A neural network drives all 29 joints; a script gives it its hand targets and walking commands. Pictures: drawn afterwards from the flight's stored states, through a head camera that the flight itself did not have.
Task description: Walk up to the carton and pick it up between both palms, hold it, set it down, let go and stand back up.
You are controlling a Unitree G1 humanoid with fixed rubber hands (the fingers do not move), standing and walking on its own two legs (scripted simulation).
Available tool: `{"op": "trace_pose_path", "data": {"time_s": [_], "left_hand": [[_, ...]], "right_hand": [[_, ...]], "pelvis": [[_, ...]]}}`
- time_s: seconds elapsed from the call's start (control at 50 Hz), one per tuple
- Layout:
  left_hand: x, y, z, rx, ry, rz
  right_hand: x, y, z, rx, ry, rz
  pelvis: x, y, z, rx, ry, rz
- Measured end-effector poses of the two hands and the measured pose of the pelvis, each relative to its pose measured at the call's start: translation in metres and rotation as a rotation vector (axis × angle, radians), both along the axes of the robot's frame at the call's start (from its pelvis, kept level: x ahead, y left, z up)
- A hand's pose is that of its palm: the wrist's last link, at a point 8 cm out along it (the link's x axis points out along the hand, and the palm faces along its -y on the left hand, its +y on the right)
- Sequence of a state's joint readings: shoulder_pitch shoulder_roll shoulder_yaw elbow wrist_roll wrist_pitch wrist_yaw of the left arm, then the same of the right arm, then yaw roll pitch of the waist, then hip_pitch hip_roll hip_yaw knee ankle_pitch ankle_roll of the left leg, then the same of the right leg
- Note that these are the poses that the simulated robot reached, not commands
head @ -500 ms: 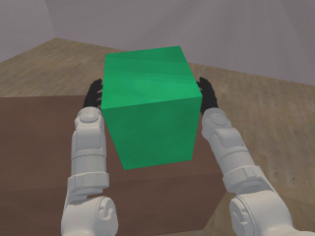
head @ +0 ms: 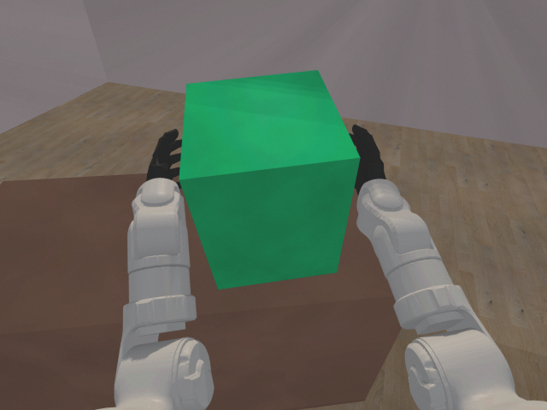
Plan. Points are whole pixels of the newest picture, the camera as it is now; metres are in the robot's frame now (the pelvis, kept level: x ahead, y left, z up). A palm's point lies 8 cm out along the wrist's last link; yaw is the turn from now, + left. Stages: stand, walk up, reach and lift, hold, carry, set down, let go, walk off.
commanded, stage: reach and lift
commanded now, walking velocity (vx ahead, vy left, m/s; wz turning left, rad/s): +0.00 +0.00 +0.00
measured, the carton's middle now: (266, 183) +0.41 +0.01 +0.17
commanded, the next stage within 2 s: hold in 0.22 s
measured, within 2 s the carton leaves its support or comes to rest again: neither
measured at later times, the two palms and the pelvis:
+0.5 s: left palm (173, 161) +0.39 +0.14 +0.23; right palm (379, 155) +0.38 -0.15 +0.23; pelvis +0.02 -0.01 +0.00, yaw +1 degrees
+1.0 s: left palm (151, 171) +0.37 +0.16 +0.23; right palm (366, 154) +0.36 -0.13 +0.24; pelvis -0.01 +0.00 +0.00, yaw +0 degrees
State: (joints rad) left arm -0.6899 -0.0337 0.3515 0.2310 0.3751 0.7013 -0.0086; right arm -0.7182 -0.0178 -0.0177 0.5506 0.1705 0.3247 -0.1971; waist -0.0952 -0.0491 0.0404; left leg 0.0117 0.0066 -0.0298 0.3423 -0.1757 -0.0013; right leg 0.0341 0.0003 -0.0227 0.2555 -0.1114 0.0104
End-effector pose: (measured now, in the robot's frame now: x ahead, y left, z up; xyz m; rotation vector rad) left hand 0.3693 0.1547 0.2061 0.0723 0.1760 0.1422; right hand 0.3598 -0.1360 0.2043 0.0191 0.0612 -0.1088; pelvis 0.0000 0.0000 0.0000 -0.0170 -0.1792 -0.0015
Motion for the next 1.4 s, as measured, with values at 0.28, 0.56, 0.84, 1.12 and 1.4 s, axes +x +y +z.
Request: {"op": "trace_pose_path", "data": {"time_s": [0.28, 0.56, 0.84, 1.12, 1.4], "left_hand": [[0.018, 0.000, 0.004, 0.003, 0.034, -0.002], [0.014, -0.013, 0.031, 0.013, -0.066, -0.010], [-0.008, 0.016, 0.028, -0.031, -0.018, 0.017], [0.011, -0.005, 0.014, 0.026, 0.070, 0.014], [0.008, -0.014, 0.047, -0.008, -0.053, 0.009]], "right_hand": [[0.020, 0.000, 0.017, -0.025, 0.028, 0.005], [0.013, -0.014, 0.037, 0.034, -0.072, 0.002], [-0.001, 0.016, 0.043, 0.000, -0.022, 0.021], [0.017, -0.004, 0.028, -0.002, 0.053, 0.018], [0.011, -0.015, 0.061, 0.017, -0.061, 0.017]], "pelvis": [[-0.004, -0.011, 0.000, 0.005, 0.051, 0.014], [0.024, -0.006, 0.000, -0.006, 0.030, 0.008], [0.006, -0.005, -0.001, -0.004, -0.023, 0.011], [-0.007, -0.007, 0.001, 0.011, 0.052, 0.000], [0.024, -0.021, 0.000, -0.001, 0.009, 0.011]]}}
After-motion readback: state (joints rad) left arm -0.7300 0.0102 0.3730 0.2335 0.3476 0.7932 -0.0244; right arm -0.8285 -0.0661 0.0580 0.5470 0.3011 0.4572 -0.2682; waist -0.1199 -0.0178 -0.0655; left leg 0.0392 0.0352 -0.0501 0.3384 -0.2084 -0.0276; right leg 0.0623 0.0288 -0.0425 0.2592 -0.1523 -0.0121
